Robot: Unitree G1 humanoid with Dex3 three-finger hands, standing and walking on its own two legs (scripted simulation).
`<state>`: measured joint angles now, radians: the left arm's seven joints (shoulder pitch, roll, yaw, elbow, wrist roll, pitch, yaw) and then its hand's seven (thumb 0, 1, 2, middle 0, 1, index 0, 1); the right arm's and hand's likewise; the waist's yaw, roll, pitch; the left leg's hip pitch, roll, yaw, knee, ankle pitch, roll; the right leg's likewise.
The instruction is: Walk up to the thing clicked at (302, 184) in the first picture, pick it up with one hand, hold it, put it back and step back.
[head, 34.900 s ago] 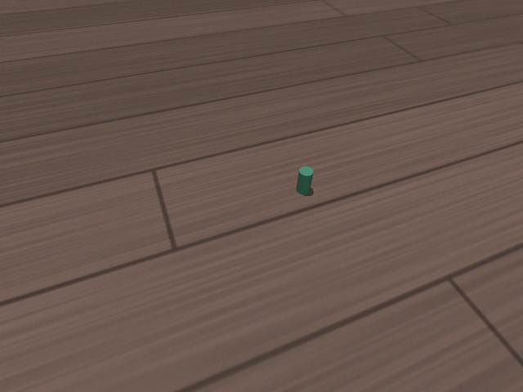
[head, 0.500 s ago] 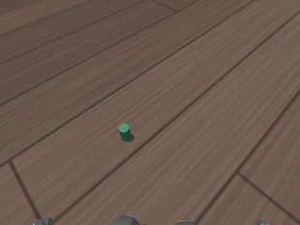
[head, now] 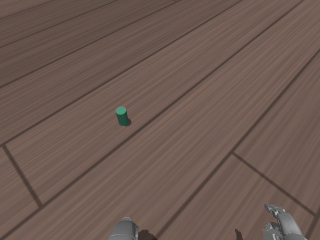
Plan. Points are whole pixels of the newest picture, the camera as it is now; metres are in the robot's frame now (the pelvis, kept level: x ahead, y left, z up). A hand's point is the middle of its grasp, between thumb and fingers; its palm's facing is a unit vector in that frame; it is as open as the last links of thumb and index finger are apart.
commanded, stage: step back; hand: left
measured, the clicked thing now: (122, 116) +0.94 +0.28 -0.68
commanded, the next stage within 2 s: stand in 1.14 s
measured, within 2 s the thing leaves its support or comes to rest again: neither
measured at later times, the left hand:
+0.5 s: hand out of the picture -0.02 +0.28 -0.12, palm faces +0.09 -0.92 -0.38, open 7.4 cm
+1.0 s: hand out of the picture +0.02 +0.26 -0.14, palm faces +0.14 -0.91 -0.39, open 7.4 cm
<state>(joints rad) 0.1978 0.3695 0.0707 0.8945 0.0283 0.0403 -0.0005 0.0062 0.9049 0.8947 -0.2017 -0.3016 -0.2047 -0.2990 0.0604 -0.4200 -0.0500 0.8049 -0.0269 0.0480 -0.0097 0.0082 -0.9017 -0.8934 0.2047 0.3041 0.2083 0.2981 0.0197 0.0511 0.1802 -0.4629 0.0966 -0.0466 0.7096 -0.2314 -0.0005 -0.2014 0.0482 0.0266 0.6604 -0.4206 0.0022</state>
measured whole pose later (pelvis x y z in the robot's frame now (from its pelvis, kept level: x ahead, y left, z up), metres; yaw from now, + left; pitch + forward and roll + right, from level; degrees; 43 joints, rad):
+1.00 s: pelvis -0.01 -0.02 +0.01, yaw +8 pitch -3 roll +1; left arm 0.19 0.37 0.05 0.96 0.01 -0.02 0.01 0.01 0.90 0.89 -0.21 -0.30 -0.21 -0.30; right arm 0.15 -0.36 -0.05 0.98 -0.02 0.01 0.00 0.01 -0.91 -0.89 0.20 0.30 0.20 0.30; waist 0.03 0.00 0.13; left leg -0.31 0.00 0.00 0.60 -0.23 -0.01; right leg -0.25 -0.05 -0.07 0.69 -0.38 -0.01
